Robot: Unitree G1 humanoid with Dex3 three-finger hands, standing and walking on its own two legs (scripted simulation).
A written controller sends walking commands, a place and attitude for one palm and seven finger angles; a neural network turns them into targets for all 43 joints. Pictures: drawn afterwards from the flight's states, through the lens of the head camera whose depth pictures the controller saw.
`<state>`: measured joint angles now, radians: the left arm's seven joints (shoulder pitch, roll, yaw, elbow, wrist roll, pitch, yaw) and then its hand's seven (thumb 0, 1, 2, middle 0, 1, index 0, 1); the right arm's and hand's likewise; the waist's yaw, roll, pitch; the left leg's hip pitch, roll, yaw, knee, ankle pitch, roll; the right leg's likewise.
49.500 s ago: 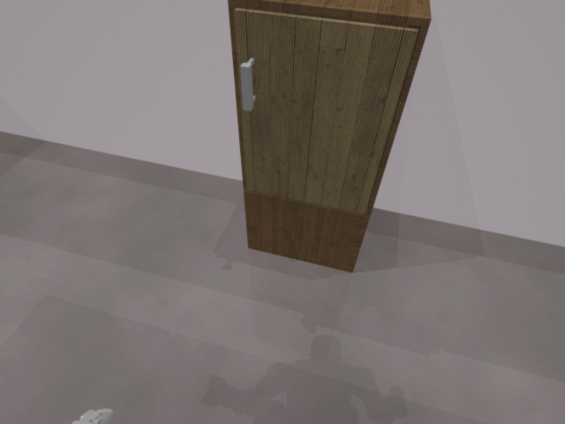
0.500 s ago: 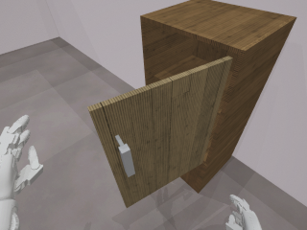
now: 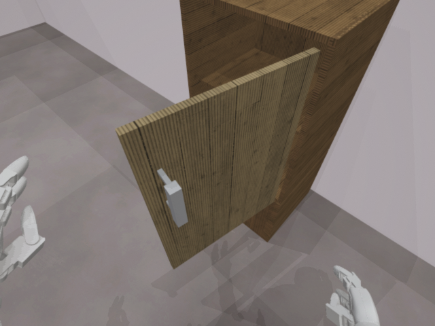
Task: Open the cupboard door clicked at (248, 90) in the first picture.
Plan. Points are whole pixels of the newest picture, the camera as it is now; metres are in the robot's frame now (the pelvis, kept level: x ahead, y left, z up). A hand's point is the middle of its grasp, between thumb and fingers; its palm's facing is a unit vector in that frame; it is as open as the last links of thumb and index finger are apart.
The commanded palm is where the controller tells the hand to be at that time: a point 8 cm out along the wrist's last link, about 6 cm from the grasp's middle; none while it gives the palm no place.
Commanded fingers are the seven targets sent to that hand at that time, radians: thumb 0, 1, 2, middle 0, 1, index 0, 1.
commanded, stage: step back with the hand held close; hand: left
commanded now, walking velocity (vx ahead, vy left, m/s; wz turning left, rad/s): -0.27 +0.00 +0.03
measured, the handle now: (171, 197) +0.34 +0.12 +0.04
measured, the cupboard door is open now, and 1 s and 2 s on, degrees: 78 78 78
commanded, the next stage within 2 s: stop stepping back and stand still in 0.76 s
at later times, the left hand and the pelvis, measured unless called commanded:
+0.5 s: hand out of the picture +0.11 +0.28 +0.16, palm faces +0.46 -0.76 -0.46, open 7.4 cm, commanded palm +0.04 +0.33 +0.17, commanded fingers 0.00 0.90 0.90 -0.20 -0.30 -0.20 -0.30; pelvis -0.09 +0.02 -0.02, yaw +2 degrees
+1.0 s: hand out of the picture +0.04 +0.25 +0.16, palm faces +0.33 -0.79 -0.51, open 7.4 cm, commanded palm -0.02 +0.28 +0.17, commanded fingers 0.00 0.90 0.90 -0.20 -0.30 -0.20 -0.30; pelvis -0.17 -0.01 -0.01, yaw -2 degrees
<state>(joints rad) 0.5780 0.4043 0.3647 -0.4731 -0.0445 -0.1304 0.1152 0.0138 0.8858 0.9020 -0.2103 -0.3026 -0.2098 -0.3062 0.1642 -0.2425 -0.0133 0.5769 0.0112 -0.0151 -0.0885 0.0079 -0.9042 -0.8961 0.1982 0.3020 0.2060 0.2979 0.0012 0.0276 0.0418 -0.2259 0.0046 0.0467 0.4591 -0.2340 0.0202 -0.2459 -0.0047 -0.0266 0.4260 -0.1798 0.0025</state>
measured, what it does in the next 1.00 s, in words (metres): walks backwards: right foot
